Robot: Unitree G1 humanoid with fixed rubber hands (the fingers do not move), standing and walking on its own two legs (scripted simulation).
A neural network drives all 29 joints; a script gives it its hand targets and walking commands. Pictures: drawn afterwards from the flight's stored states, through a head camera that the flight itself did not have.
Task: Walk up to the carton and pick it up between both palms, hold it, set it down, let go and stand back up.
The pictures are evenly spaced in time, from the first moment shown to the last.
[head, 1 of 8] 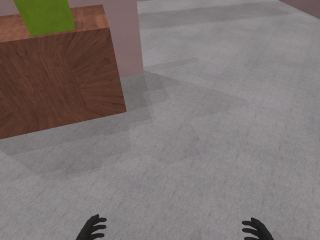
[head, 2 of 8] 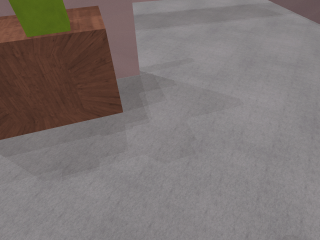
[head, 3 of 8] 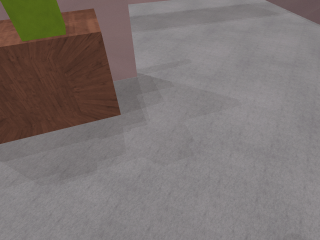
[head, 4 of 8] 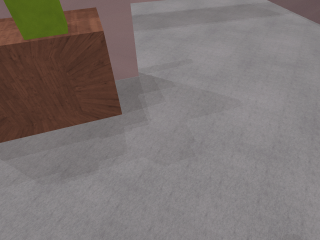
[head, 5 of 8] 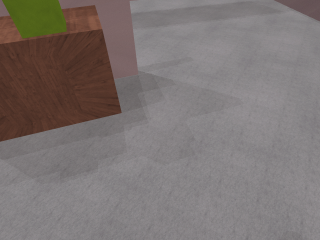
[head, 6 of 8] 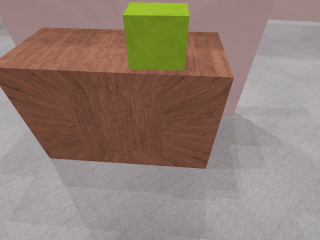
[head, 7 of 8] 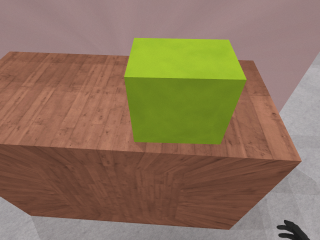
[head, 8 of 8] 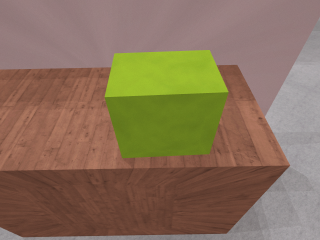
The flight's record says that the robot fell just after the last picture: no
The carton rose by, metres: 0.00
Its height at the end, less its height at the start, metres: +0.00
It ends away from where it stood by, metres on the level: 0.00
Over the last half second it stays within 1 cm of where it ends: yes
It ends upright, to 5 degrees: yes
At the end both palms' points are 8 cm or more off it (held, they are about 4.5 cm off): yes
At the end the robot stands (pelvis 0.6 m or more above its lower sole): yes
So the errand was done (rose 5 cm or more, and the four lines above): no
